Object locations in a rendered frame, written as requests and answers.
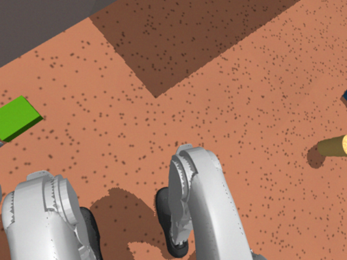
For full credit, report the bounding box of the left robot foot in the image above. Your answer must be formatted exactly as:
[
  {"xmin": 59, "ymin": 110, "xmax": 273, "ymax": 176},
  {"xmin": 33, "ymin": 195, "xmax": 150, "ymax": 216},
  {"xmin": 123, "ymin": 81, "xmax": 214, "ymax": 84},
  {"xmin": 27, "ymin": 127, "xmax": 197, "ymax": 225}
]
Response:
[{"xmin": 80, "ymin": 207, "xmax": 103, "ymax": 260}]

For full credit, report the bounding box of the right robot foot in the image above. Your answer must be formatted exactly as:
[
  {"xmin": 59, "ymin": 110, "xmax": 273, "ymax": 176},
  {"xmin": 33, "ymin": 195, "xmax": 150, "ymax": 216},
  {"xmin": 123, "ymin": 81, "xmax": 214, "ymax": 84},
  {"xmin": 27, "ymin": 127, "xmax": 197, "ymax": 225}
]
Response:
[{"xmin": 156, "ymin": 187, "xmax": 189, "ymax": 258}]

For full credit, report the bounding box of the right robot hand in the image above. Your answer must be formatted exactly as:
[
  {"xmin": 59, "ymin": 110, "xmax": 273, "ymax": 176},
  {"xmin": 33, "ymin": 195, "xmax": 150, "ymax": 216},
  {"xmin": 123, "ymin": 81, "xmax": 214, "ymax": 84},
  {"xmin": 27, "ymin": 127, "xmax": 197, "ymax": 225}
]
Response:
[{"xmin": 250, "ymin": 249, "xmax": 268, "ymax": 260}]

